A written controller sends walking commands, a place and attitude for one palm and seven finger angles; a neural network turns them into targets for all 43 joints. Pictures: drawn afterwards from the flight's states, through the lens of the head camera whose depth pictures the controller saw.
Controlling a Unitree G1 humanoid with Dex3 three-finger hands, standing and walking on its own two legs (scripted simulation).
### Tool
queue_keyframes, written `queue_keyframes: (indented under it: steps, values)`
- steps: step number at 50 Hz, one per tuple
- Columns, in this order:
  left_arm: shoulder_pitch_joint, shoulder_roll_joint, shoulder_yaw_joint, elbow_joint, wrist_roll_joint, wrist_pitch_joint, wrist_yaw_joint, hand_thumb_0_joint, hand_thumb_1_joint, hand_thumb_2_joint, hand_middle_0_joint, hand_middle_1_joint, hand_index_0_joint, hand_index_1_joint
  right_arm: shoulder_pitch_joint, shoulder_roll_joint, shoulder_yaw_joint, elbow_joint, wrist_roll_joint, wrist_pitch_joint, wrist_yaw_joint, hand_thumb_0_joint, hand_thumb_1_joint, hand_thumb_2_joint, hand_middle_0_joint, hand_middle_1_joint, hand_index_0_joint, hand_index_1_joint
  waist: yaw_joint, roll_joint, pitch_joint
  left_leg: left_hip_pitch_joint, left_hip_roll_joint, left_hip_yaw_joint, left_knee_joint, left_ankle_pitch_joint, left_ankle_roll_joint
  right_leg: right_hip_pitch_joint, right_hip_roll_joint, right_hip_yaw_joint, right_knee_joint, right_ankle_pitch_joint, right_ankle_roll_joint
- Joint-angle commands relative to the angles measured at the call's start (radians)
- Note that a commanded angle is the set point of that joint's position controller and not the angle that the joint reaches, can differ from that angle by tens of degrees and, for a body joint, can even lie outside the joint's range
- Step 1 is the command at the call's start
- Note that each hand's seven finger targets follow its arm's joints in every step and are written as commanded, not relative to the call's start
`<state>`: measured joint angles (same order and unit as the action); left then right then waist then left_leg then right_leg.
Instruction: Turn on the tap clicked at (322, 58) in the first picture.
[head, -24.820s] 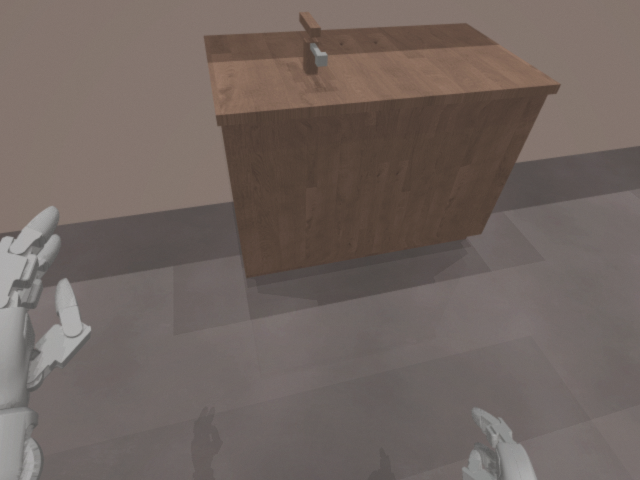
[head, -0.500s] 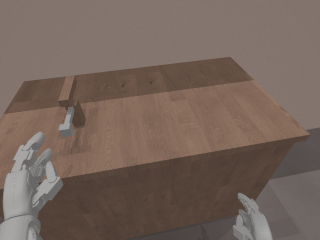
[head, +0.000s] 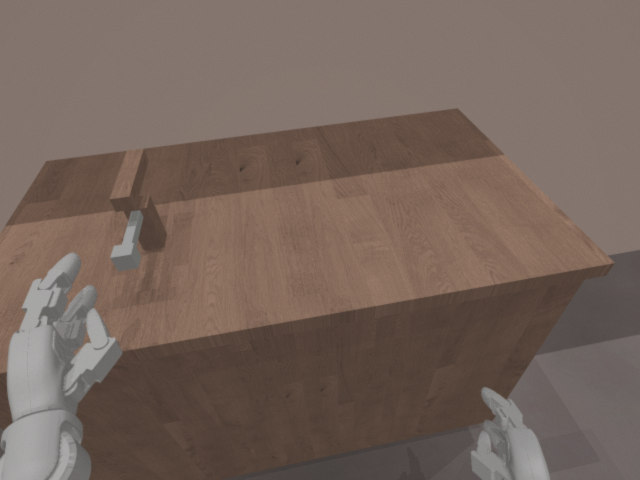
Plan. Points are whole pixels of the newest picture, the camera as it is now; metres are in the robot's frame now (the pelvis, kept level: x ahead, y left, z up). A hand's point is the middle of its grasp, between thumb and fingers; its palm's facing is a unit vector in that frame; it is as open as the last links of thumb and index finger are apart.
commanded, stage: reach beside the lever's end, fingers flat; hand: left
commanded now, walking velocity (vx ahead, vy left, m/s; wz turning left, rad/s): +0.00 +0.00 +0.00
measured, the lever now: (126, 257) +0.36 +0.33 +0.09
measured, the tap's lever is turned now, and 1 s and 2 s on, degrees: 0 0 0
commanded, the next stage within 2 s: push the lever round in 1.98 s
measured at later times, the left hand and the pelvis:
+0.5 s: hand (99, 316) +0.24 +0.29 +0.12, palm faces +0.52 -0.85 -0.11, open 7.5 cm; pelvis +0.01 +0.02 +0.00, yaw -1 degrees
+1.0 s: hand (95, 297) +0.27 +0.31 +0.12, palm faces +0.54 -0.84 -0.09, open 7.6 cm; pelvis +0.00 +0.04 +0.00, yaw -1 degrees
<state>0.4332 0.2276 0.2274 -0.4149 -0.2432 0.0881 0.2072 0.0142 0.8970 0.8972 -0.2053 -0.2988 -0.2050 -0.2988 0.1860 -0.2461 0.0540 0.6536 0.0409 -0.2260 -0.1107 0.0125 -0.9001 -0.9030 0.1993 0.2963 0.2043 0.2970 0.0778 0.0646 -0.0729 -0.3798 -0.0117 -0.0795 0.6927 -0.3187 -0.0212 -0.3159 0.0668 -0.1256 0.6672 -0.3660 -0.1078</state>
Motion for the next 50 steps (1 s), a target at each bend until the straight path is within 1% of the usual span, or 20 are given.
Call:
queue_keyframes:
  steps: [1, 4, 7, 9, 10, 13, 15, 19, 21, 23, 26, 29, 31, 34, 37, 41, 44, 46, 49, 50]
  values:
    - [-0.22, 0.16, 0.079, -0.168, 0.009, -0.068, 0.004, 0.0, 0.9, 0.9, -0.2, -0.3, -0.2, -0.3, -0.174, -0.096, -0.037, -0.162, 0.0, -0.059, -0.015, 0.0, -0.9, -0.9, 0.2, 0.3, 0.2, 0.3, -0.024, -0.071, -0.022, 0.011, -0.01, 0.011, -0.057, 0.018, 0.057, -0.036, -0.122, 0.2, -0.242, -0.011, 0.113]
    - [-0.236, 0.201, 0.128, -0.123, 0.009, -0.049, 0.004, 0.0, 0.9, 0.9, -0.2, -0.3, -0.2, -0.3, -0.178, -0.096, -0.038, -0.152, 0.001, -0.05, -0.017, 0.0, -0.9, -0.9, 0.2, 0.3, 0.2, 0.3, -0.011, -0.061, -0.052, 0.004, -0.009, 0.01, -0.06, 0.036, 0.053, -0.001, -0.13, 0.212, -0.239, 0.026, 0.114]
    - [-0.247, 0.195, 0.132, -0.098, 0.005, -0.031, 0.005, 0.0, 0.9, 0.9, -0.2, -0.3, -0.2, -0.3, -0.177, -0.095, -0.037, -0.157, -0.001, -0.036, -0.016, 0.0, -0.9, -0.9, 0.2, 0.3, 0.2, 0.3, -0.009, -0.049, -0.078, 0.013, -0.008, 0.014, -0.07, 0.071, 0.051, 0.023, -0.128, 0.198, -0.216, 0.12, 0.116]
    - [-0.233, 0.234, 0.19, -0.071, 0.006, -0.028, 0.012, 0.0, 0.9, 0.9, -0.2, -0.3, -0.2, -0.3, -0.167, -0.096, -0.041, -0.149, 0.001, -0.026, -0.015, 0.0, -0.9, -0.9, 0.2, 0.3, 0.2, 0.3, 0.002, -0.054, -0.103, 0.016, -0.008, 0.02, -0.071, 0.106, 0.05, 0.052, -0.122, 0.19, -0.201, 0.191, 0.117]
    - [-0.247, 0.196, 0.153, -0.077, 0.001, -0.03, 0.007, 0.0, 0.9, 0.9, -0.199, -0.298, -0.199, -0.298, -0.168, -0.092, -0.037, -0.156, 0.001, -0.022, -0.014, 0.0, -0.9, -0.9, 0.2, 0.3, 0.2, 0.3, -0.007, -0.051, -0.098, 0.02, -0.009, 0.021, -0.074, 0.117, 0.05, 0.049, -0.123, 0.187, -0.192, 0.231, 0.12]
    - [-0.233, 0.223, 0.201, -0.048, -0.01, -0.047, 0.0, 0.0, 0.9, 0.9, -0.197, -0.29, -0.197, -0.29, -0.146, -0.1, -0.045, -0.154, -0.001, -0.017, -0.011, 0.0, -0.9, -0.9, 0.2, 0.3, 0.2, 0.3, -0.005, -0.093, -0.119, 0.027, -0.005, 0.025, -0.076, 0.157, 0.05, 0.068, -0.113, 0.168, -0.172, 0.326, 0.122]
    - [-0.233, 0.202, 0.18, -0.06, 0.0, -0.065, -0.007, 0.0, 0.9, 0.9, -0.195, -0.285, -0.195, -0.285, -0.139, -0.098, -0.046, -0.158, -0.002, -0.018, -0.007, 0.0, -0.9, -0.9, 0.2, 0.3, 0.2, 0.3, -0.007, -0.044, -0.128, 0.052, -0.008, 0.034, -0.083, 0.193, 0.053, 0.064, -0.104, 0.145, -0.153, 0.366, 0.115]
    - [-0.277, 0.229, 0.205, -0.015, -0.001, -0.09, -0.023, 0.0, 0.9, 0.9, -0.192, -0.275, -0.192, -0.275, -0.13, -0.109, -0.05, -0.143, -0.002, -0.023, -0.01, 0.0, -0.9, -0.9, 0.2, 0.3, 0.2, 0.3, -0.021, -0.049, -0.094, 0.055, -0.008, 0.031, -0.085, 0.2, 0.057, 0.037, -0.094, 0.137, -0.157, 0.359, 0.108]
    - [-0.314, 0.199, 0.161, -0.014, 0.002, -0.104, -0.037, 0.0, 0.9, 0.9, -0.19, -0.27, -0.19, -0.27, -0.127, -0.11, -0.051, -0.147, -0.001, -0.027, -0.01, 0.0, -0.9, -0.9, 0.2, 0.3, 0.2, 0.3, -0.032, -0.032, -0.085, 0.062, -0.009, 0.03, -0.091, 0.187, 0.057, 0.015, -0.086, 0.124, -0.157, 0.308, 0.1]
    - [-0.333, 0.214, 0.174, -0.007, 0.001, -0.122, -0.041, 0.0, 0.9, 0.9, -0.188, -0.265, -0.188, -0.265, -0.121, -0.115, -0.055, -0.141, -0.005, -0.037, -0.012, 0.0, -0.9, -0.9, 0.2, 0.3, 0.2, 0.3, -0.031, -0.039, -0.105, 0.07, -0.01, 0.024, -0.095, 0.188, 0.057, 0.017, -0.082, 0.12, -0.154, 0.294, 0.095]
    - [-0.376, 0.189, 0.132, -0.012, 0.016, -0.147, -0.039, 0.0, 0.9, 0.9, -0.186, -0.258, -0.186, -0.258, -0.124, -0.111, -0.053, -0.138, -0.005, -0.043, -0.009, 0.0, -0.9, -0.9, 0.2, 0.3, 0.2, 0.3, -0.038, 0.025, -0.118, 0.098, -0.013, 0.019, -0.099, 0.18, 0.053, -0.006, -0.076, 0.11, -0.147, 0.252, 0.086]
    - [-0.361, 0.221, 0.173, 0.044, 0.02, -0.152, -0.028, 0.0, 0.9, 0.9, -0.183, -0.25, -0.183, -0.25, -0.127, -0.118, -0.054, -0.131, -0.004, -0.044, -0.007, 0.0, -0.9, -0.9, 0.2, 0.3, 0.2, 0.3, -0.027, -0.03, -0.117, 0.078, -0.011, 0.009, -0.11, 0.172, 0.051, 0.004, -0.072, 0.102, -0.145, 0.237, 0.084]
    - [-0.394, 0.192, 0.136, 0.069, 0.021, -0.143, -0.029, 0.0, 0.9, 0.9, -0.182, -0.245, -0.182, -0.245, -0.13, -0.118, -0.054, -0.136, -0.005, -0.035, -0.007, 0.0, -0.9, -0.9, 0.2, 0.3, 0.2, 0.3, -0.036, -0.052, -0.121, 0.079, -0.011, 0.009, -0.114, 0.158, 0.05, -0.005, -0.07, 0.098, -0.146, 0.217, 0.086]
    - [-0.393, 0.206, 0.159, 0.079, 0.031, -0.132, -0.014, 0.0, 0.9, 0.9, -0.179, -0.238, -0.179, -0.238, -0.134, -0.117, -0.053, -0.14, -0.006, -0.027, -0.002, 0.0, -0.9, -0.9, 0.2, 0.3, 0.2, 0.3, -0.019, -0.015, -0.129, 0.085, -0.01, 0.008, -0.125, 0.18, 0.043, 0.013, -0.068, 0.094, -0.142, 0.23, 0.078]
    - [-0.368, 0.205, 0.164, 0.091, 0.033, -0.124, -0.007, 0.0, 0.9, 0.9, -0.177, -0.23, -0.177, -0.23, -0.127, -0.115, -0.056, -0.149, -0.012, -0.012, 0.004, 0.0, -0.9, -0.9, 0.2, 0.3, 0.2, 0.3, -0.013, -0.031, -0.157, 0.09, -0.006, 0.013, -0.121, 0.217, 0.038, 0.031, -0.065, 0.089, -0.135, 0.269, 0.078]
    - [-0.447, 0.22, 0.174, 0.13, 0.036, -0.132, 0.001, 0.0, 0.9, 0.9, -0.173, -0.22, -0.173, -0.22, -0.135, -0.115, -0.052, -0.144, -0.011, 0.008, 0.005, 0.0, -0.9, -0.9, 0.2, 0.3, 0.2, 0.3, -0.03, -0.051, -0.108, 0.065, -0.006, 0.011, -0.122, 0.176, 0.042, 0.002, -0.061, 0.093, -0.145, 0.226, 0.08]
    - [-0.53, 0.247, 0.19, 0.157, 0.044, -0.153, 0.0, 0.0, 0.9, 0.9, -0.171, -0.212, -0.171, -0.212, -0.146, -0.116, -0.048, -0.129, -0.01, 0.014, 0.0, 0.0, -0.9, -0.9, 0.2, 0.3, 0.2, 0.3, -0.039, 0.013, -0.087, 0.06, -0.009, 0.009, -0.125, 0.133, 0.045, -0.025, -0.06, 0.102, -0.153, 0.169, 0.076]
    - [-0.593, 0.229, 0.16, 0.184, 0.049, -0.173, -0.007, 0.0, 0.9, 0.9, -0.169, -0.208, -0.169, -0.208, -0.139, -0.117, -0.05, -0.122, -0.01, 0.01, 0.001, 0.0, -0.9, -0.9, 0.2, 0.3, 0.2, 0.3, -0.054, 0.022, -0.096, 0.07, -0.007, 0.002, -0.126, 0.107, 0.042, -0.045, -0.056, 0.097, -0.147, 0.141, 0.074]
    - [-0.613, 0.241, 0.162, 0.197, 0.055, -0.203, -0.021, 0.0, 0.9, 0.9, -0.167, -0.2, -0.167, -0.2, -0.131, -0.121, -0.052, -0.115, -0.013, 0.001, 0.0, 0.0, -0.9, -0.9, 0.2, 0.3, 0.2, 0.3, -0.052, 0.05, -0.148, 0.087, -0.011, -0.002, -0.12, 0.125, 0.042, -0.035, -0.055, 0.098, -0.133, 0.158, 0.07]
    - [-0.588, 0.231, 0.158, 0.236, 0.05, -0.202, -0.027, 0.0, 0.9, 0.9, -0.166, -0.198, -0.166, -0.198, -0.122, -0.123, -0.055, -0.113, -0.013, 0.001, 0.001, 0.0, -0.9, -0.9, 0.2, 0.3, 0.2, 0.3, -0.049, 0.019, -0.153, 0.08, -0.011, -0.002, -0.119, 0.122, 0.043, -0.027, -0.054, 0.099, -0.136, 0.163, 0.072]
